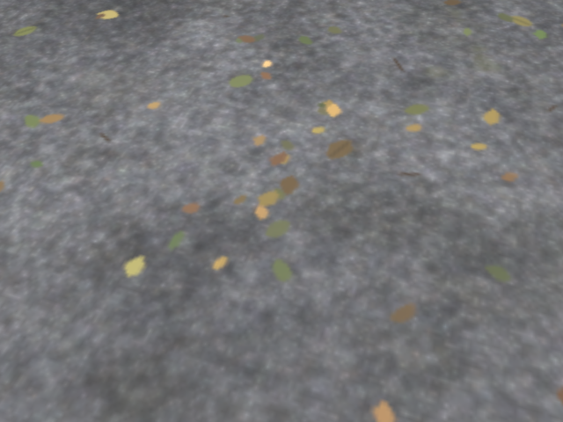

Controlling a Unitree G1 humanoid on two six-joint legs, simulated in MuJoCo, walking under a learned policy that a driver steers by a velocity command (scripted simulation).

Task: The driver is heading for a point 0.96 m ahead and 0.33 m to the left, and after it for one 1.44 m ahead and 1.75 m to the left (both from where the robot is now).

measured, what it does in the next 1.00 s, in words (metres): walks ahead, turning left: right foot, then left foot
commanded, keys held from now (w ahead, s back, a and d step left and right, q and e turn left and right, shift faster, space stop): w+q+shift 0.28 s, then q+shift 0.70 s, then shift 0.02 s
